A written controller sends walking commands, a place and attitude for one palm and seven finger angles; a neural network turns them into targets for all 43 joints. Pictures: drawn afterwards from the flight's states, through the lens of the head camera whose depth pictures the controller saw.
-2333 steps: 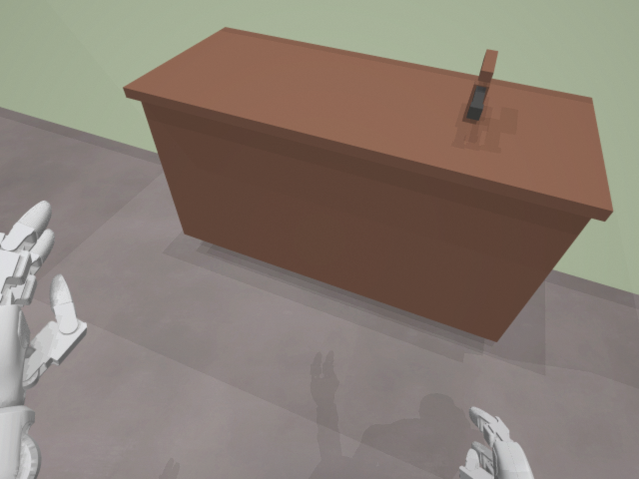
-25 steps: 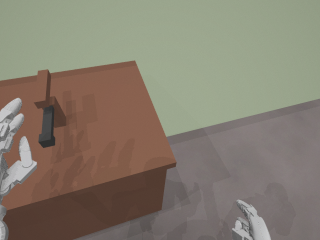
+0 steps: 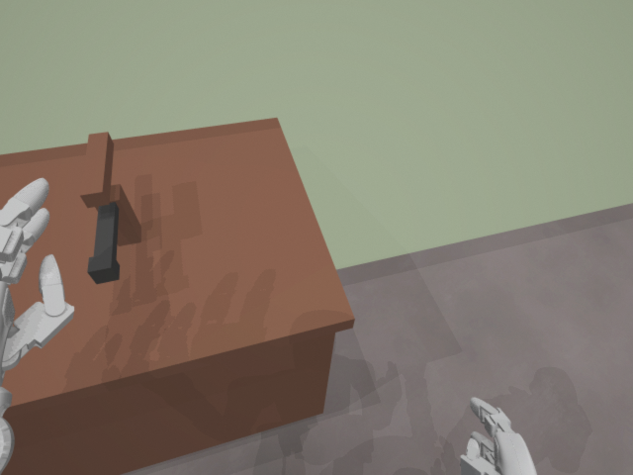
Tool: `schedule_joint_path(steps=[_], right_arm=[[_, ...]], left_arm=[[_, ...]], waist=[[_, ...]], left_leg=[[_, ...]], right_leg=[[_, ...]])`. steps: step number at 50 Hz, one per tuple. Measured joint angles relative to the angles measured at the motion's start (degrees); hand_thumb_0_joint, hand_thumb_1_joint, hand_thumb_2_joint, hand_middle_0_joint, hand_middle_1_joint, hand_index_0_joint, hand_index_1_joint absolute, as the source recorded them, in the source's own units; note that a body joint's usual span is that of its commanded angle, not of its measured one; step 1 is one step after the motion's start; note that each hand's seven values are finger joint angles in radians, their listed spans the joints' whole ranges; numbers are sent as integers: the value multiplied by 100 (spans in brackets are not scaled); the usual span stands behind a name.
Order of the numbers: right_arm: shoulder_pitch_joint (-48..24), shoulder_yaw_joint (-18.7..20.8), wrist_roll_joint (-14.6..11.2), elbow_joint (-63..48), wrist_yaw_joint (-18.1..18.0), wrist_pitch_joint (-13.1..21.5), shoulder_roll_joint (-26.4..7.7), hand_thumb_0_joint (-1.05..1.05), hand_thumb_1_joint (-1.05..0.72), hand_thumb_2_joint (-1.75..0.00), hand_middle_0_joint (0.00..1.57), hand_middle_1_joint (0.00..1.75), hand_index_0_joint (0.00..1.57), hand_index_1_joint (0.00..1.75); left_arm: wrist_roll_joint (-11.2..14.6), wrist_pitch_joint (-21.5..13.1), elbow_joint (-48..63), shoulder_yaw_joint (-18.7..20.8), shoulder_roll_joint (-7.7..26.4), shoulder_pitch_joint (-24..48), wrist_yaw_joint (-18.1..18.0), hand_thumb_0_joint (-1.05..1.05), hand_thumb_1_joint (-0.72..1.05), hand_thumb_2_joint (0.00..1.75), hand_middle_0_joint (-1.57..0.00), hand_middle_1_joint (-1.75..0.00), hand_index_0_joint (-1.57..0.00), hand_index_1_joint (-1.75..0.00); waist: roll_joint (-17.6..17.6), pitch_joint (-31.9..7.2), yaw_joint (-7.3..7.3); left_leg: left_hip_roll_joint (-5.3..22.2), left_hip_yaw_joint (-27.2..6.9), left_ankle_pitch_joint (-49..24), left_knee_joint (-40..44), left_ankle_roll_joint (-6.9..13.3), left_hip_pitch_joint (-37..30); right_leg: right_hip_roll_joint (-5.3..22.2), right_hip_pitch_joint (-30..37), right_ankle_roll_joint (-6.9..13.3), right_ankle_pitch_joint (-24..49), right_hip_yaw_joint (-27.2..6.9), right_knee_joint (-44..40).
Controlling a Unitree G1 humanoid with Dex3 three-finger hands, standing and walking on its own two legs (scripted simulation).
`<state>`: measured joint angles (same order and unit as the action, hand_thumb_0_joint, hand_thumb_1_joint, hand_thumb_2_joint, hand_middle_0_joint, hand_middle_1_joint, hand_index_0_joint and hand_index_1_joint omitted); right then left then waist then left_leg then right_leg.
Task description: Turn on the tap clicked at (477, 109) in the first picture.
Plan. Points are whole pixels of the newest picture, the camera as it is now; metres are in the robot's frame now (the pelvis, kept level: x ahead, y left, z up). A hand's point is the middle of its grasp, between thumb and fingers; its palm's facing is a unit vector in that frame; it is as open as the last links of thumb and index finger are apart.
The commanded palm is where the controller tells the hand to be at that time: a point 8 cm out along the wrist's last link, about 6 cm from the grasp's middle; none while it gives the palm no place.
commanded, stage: come to a stop and stand still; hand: left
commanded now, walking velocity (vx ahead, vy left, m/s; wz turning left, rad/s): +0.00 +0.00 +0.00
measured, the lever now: (104, 268) +0.34 +0.31 +0.05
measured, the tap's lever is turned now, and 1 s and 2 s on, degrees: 0 0 0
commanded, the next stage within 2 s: look again from close up in 0.94 s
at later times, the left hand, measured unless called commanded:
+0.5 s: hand out of the picture +0.22 +0.32 +0.17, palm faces +0.41 -0.85 -0.32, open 7.4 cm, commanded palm +0.16 +0.34 +0.18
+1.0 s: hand out of the picture +0.23 +0.34 +0.17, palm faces +0.36 -0.86 -0.35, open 7.4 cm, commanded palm +0.17 +0.37 +0.18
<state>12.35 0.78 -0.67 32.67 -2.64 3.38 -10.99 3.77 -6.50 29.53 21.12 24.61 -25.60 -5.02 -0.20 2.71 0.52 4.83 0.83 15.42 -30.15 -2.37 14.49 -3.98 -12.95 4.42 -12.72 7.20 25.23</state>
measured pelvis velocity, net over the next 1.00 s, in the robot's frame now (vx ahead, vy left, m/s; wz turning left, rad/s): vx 0.00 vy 0.10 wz -0.02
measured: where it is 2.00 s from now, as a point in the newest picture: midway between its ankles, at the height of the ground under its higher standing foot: outside the picture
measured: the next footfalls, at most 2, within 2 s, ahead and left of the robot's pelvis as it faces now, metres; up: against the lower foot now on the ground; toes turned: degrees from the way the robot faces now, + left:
none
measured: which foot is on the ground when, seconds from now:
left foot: down 0.00-1.00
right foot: down 0.00-1.00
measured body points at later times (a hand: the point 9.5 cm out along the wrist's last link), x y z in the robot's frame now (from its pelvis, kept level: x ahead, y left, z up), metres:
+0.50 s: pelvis -0.01 +0.07 +0.00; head +0.01 +0.09 +0.45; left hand +0.19 +0.36 +0.18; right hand +0.15 -0.15 -0.07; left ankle +0.00 +0.15 -0.74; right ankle +0.01 -0.06 -0.74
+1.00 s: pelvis +0.00 +0.10 +0.00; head +0.02 +0.12 +0.45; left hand +0.20 +0.38 +0.18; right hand +0.17 -0.13 -0.07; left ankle +0.00 +0.15 -0.74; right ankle +0.01 -0.06 -0.74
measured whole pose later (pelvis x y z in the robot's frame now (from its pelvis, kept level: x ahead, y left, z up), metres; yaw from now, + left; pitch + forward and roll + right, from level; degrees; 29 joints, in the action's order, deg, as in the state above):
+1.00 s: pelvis +0.00 +0.10 +0.00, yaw -1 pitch -2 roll -2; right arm 11.7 -1.1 0.1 33.0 -0.6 6.7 -10.3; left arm 2.0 -12.9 28.0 20.7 20.7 -23.1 -5.9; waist 1.8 4.7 1.3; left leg -2.4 4.9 15.3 -28.0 5.0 11.2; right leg 2.7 -10.7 -2.4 -11.2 2.9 24.0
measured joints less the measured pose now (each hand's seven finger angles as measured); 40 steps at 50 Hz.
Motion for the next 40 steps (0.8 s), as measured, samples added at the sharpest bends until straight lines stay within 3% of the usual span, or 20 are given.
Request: schedule_joint_path(steps=[2, 3, 6, 9, 12, 16, 23, 28, 34, 40], right_arm=[[104, 52, 51, 108, -8, 234, 25, 1, -90, -90, 20, 30, 20, 30], [105, 40, 33, 103, 38, 290, -17, 1, -90, -90, 20, 30, 20, 30], [57, 52, -15, -47, 198, 396, -212, 1, -90, -90, 20, 30, 20, 30], [22, 95, -43, -101, 222, 471, -326, 1, -90, -90, 20, 30, 20, 30], [74, 99, -21, -38, 126, 488, -305, 1, -90, -90, 20, 30, 20, 30], [199, 8, 28, 108, -9, 489, -160, 1, -90, -90, 20, 30, 20, 30], [216, -203, 55, 208, 44, 644, 30, 1, -90, -90, 20, 30, 20, 30], [25, -302, 90, 167, 170, 670, 157, 1, -90, -90, 20, 30, 20, 30], [-152, -323, 107, 14, 197, 592, 221, 1, -90, -90, 20, 30, 20, 30], [-186, -245, 109, -58, 207, 506, 145, 1, -90, -90, 20, 30, 20, 30]], left_arm=[[-126, -313, -669, 278, 457, 904, 287, 1, 88, 89, -21, -31, -21, -30], [-75, -408, -962, 415, 509, 1187, 313, 1, 88, 89, -22, -31, -21, -30], [54, -425, -1098, 580, 204, 1193, 199, 1, 89, 89, -21, -30, -21, -30], [63, -499, -643, 234, -213, 509, 123, 1, 90, 89, -20, -30, -20, -30], [19, -596, -304, -169, -389, -92, 157, 1, 89, 89, -20, -30, -20, -30], [-15, -637, -251, -168, -273, -249, 83, 1, 89, 89, -21, -31, -21, -30], [-115, -684, -539, 107, -375, 451, -119, 1, 89, 89, -21, -30, -21, -30], [-184, -677, -473, -65, -546, 495, -102, 1, 89, 89, -21, -30, -20, -30], [-192, -650, -324, -132, -434, 319, -26, 1, 89, 89, -21, -30, -20, -30], [-174, -657, -164, -11, -317, 324, -44, 1, 89, 89, -21, -30, -20, -30]], waist=[[116, 69, 250], [126, 105, 293], [59, 214, 176], [-1, 246, 1], [5, 183, -96], [158, 116, -35], [252, 77, 142], [237, 34, 106], [284, 69, 62], [309, 173, 127]], left_leg=[[0, 71, -81, -44, 120, 100], [9, 120, -99, -41, 146, 122], [-36, 273, -83, 8, 74, 94], [-120, 388, -72, -33, 147, 81], [-200, 358, -23, -89, 241, 106], [-310, 326, -68, 12, 320, 23], [-507, 379, -102, 181, 516, -149], [-581, 404, -51, 193, 614, -214], [-647, 433, -9, 205, 697, -264], [-737, 469, -5, 231, 761, -313]], right_leg=[[11, -98, 30, 46, -14, 26], [10, -155, 39, 68, -45, 60], [82, -298, -82, 45, -179, 266], [168, -343, -136, 13, -291, 376], [215, -317, -168, 29, -309, 339], [285, -217, -246, 88, -335, 214], [470, -62, -446, 121, -392, 103], [539, 48, -557, 134, -420, -4], [600, 133, -647, 153, -450, -96], [683, 118, -577, 80, -487, 14]])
